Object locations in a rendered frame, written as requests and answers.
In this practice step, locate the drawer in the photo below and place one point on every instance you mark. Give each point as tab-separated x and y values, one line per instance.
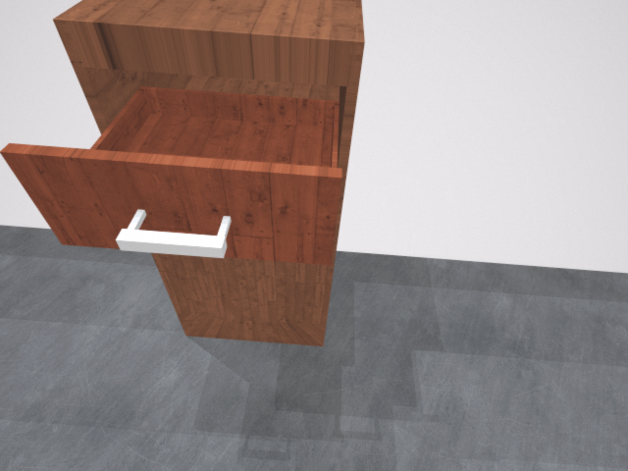
189	158

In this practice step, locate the cabinet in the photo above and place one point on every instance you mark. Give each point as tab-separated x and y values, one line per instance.
310	49

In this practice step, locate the handle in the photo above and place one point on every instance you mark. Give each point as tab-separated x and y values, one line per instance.
134	239

